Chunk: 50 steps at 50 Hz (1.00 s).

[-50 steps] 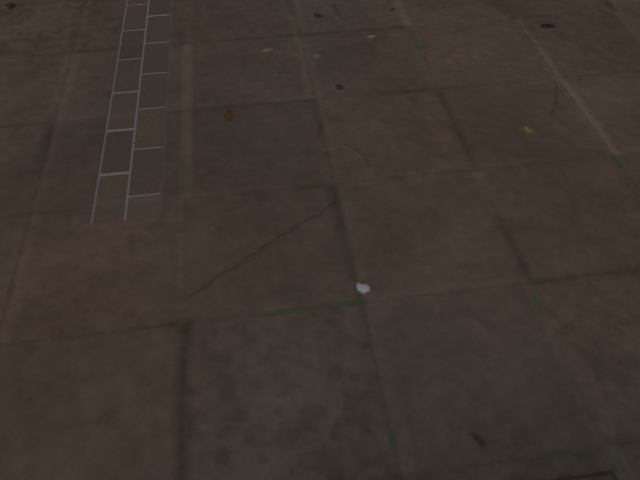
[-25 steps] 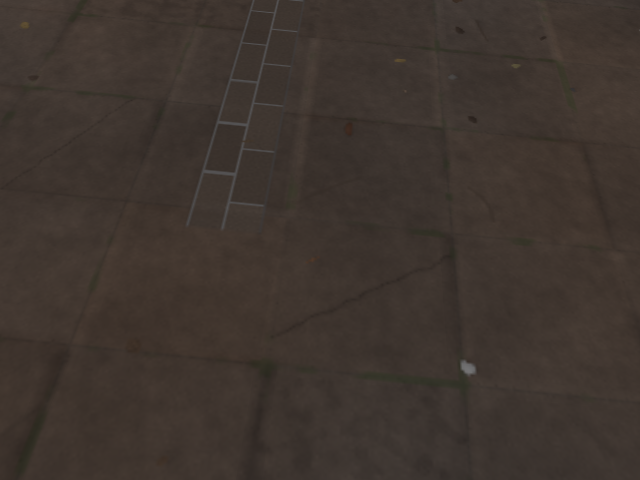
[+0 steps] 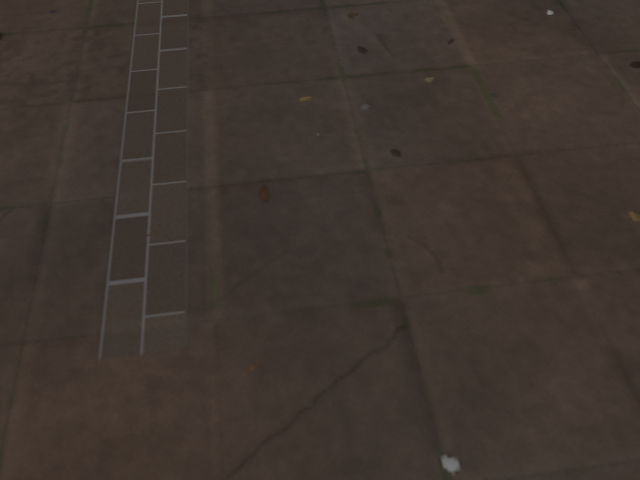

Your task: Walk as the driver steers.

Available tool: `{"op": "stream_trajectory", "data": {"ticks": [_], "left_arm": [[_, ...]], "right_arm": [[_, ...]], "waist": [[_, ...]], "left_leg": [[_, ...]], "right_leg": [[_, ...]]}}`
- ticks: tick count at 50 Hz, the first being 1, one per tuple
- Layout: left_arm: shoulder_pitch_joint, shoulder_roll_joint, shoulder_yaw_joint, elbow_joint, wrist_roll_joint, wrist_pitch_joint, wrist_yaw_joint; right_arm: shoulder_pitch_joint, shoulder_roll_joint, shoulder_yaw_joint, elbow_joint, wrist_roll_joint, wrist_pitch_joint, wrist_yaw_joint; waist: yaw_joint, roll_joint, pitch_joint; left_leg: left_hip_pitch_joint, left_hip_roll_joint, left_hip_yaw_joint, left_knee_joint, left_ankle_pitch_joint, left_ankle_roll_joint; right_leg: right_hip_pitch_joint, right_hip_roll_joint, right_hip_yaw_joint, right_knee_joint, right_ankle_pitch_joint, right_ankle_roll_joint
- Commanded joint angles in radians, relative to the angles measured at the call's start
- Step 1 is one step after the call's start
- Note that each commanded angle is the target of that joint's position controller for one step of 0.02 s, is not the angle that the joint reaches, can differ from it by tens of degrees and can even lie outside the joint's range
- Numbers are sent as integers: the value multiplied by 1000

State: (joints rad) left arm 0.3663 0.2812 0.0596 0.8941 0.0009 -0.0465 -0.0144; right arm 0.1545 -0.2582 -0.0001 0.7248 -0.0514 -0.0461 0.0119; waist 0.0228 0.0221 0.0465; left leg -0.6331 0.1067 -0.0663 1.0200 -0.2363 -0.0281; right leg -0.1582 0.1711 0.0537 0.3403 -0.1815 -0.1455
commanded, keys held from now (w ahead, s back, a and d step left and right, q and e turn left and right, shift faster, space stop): w+e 0.06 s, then no key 0.94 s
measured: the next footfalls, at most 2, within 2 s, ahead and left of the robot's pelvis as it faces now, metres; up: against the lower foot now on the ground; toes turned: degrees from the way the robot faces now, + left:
left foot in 0.24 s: +0.33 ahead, +0.13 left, +0.00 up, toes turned -7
right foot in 0.62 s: +0.23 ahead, -0.07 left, +0.00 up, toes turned -6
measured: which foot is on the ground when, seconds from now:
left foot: up 0.00-0.22, down 0.24-1.00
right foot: down 0.00-0.24, up 0.26-0.60, down 0.62-1.00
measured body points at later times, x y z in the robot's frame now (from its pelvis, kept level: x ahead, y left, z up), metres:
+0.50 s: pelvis +0.20 +0.06 +0.00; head +0.23 +0.07 +0.45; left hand +0.32 +0.30 -0.15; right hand +0.25 -0.20 -0.12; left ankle +0.29 +0.13 -0.74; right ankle +0.17 -0.08 -0.70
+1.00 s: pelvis +0.22 +0.04 +0.00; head +0.23 +0.04 +0.45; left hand +0.28 +0.27 -0.15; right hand +0.20 -0.20 -0.15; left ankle +0.29 +0.13 -0.74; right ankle +0.19 -0.07 -0.74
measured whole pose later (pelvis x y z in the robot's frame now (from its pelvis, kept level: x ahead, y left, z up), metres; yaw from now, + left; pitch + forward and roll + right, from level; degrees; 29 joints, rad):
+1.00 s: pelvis +0.22 +0.04 +0.00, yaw -8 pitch -1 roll +0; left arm 0.27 0.19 0.00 1.06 0.01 -0.01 0.03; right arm 0.30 -0.20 -0.01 1.04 -0.01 0.00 -0.02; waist -0.02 0.00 0.02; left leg -0.23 -0.02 0.03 0.39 -0.14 0.03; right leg -0.14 0.04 0.03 0.41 -0.25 -0.02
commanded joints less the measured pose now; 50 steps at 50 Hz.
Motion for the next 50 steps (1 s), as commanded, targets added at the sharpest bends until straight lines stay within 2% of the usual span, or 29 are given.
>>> {"op": "stream_trajectory", "data": {"ticks": [1,3,7,8,9,10,11,12,13,14,15,16,17,18,19,22,24,27,29,30,31,32,33,34,37,41,50], "left_arm": [[26,144,35,-56,-7,-17,4],[76,149,40,-49,-6,-12,6],[127,133,33,-32,5,1,22],[122,131,32,-33,10,2,27],[99,137,32,-39,14,0,32],[66,148,34,-48,13,-5,36],[30,154,34,-54,2,-12,33],[31,111,21,-87,-11,-23,28],[218,12,5,-76,-41,-19,36],[237,106,16,-52,-10,-5,47],[150,123,22,-39,7,8,44],[79,106,16,-53,14,14,37],[42,86,11,-58,15,25,27],[48,69,8,-51,21,43,18],[70,55,4,-39,24,58,15],[73,26,-9,-21,18,77,17],[24,16,-20,-17,23,86,22],[-34,29,-27,-11,22,96,28],[-36,18,-33,4,25,88,32],[-49,25,-36,5,30,79,36],[-49,50,-36,3,39,66,41],[-90,108,-27,-3,33,57,46],[-112,65,-38,14,16,48,41],[-141,30,-50,20,14,38,39],[-121,32,-47,55,6,29,46],[-74,17,-44,96,5,31,47],[-48,-6,-49,162,5,31,53]], "right_arm": [[-49,-74,-12,-74,3,5,3],[-119,-72,-8,-94,10,3,6],[-176,-64,1,-108,19,-17,2],[-153,-73,-2,-101,19,-23,-1],[-95,-95,-10,-82,16,-29,-5],[-8,-121,-20,-50,14,-36,-12],[102,-139,-26,-18,10,-52,-21],[221,-189,-35,0,-2,-68,-31],[247,-253,-54,-6,-3,-53,-27],[249,-216,-63,-8,39,-31,-18],[176,-136,-44,-17,47,-27,-17],[107,-76,-25,-19,44,-26,-18],[81,-52,-15,-9,41,-25,-20],[81,-53,-13,7,43,-25,-23],[80,-62,-14,21,38,-25,-21],[50,-72,-13,43,26,-29,-18],[60,-82,-16,63,25,-19,-18],[86,-107,-28,84,27,11,-19],[68,-109,-30,88,35,32,-22],[88,-97,-27,96,35,37,-24],[102,-77,-23,98,34,39,-24],[143,-52,-21,97,47,40,-21],[147,-37,-18,126,50,45,-20],[153,-33,-19,143,46,45,-19],[175,-64,-28,184,36,37,-18],[166,-41,-23,228,39,32,-24],[176,-21,-19,305,40,37,-37]], "waist": [[2,-62,5],[42,-78,-12],[78,-87,-31],[68,-99,-44],[38,-112,-61],[-3,-118,-87],[-70,-91,-125],[-106,-17,-238],[-37,231,-397],[-50,151,-464],[-40,40,-332],[-30,18,-228],[-20,41,-169],[-5,72,-142],[11,85,-143],[40,100,-153],[23,126,-145],[-7,141,-114],[11,108,-67],[10,74,-39],[5,14,-22],[-47,-101,5],[-54,-142,8],[-70,-137,19],[-63,-116,17],[-38,-38,13],[-34,-14,2]], "left_leg": [[30,-24,74,-164,146,-30],[17,-42,75,-259,216,-29],[84,-110,102,-414,246,1],[134,-124,90,-451,236,17],[202,-134,73,-485,218,37],[287,-146,65,-529,220,60],[424,-120,59,-622,348,85],[668,58,-75,-559,671,126],[934,381,-378,-451,1243,306],[901,378,-493,-500,1136,363],[764,303,-378,-558,963,330],[659,236,-276,-602,865,283],[585,189,-200,-641,836,255],[501,150,-143,-673,805,232],[446,125,-101,-689,801,226],[373,97,-36,-713,716,226],[349,86,-35,-732,516,222],[305,81,-88,-770,80,218],[225,69,-108,-768,-139,187],[182,61,-117,-769,-211,150],[156,43,-112,-736,-222,107],[179,-47,-26,-687,-175,69],[380,-86,30,-642,-53,56],[472,-75,19,-639,21,55],[481,-39,-15,-660,67,68],[424,-33,-24,-693,50,67],[455,-24,-29,-694,85,73]], "right_leg": [[-74,-222,213,-141,320,-106],[-3,-218,224,-108,354,-79],[100,-218,195,12,664,-23],[116,-227,208,45,684,-6],[127,-235,225,91,713,13],[138,-231,233,165,767,30],[115,-197,206,299,740,52],[-18,-152,182,508,418,75],[-239,3,75,849,-449,109],[-316,-16,81,956,-457,103],[-325,-53,109,961,-361,115],[-337,-82,95,903,-318,126],[-328,-106,90,851,-297,138],[-265,-116,77,799,-266,148],[-203,-106,56,773,-240,153],[-120,-111,20,605,-220,161],[-83,-132,-7,471,-208,158],[-41,-140,-43,340,-181,146],[39,-137,-62,185,-98,123],[71,-154,-29,99,-71,106],[84,-233,74,22,-68,84],[-15,-330,209,-38,-133,43],[-202,-362,235,-101,-228,28],[-256,-329,206,-118,-267,54],[-191,-257,128,-87,-172,94],[-97,-249,103,-42,-74,80],[-70,-242,80,-26,-10,81]]}}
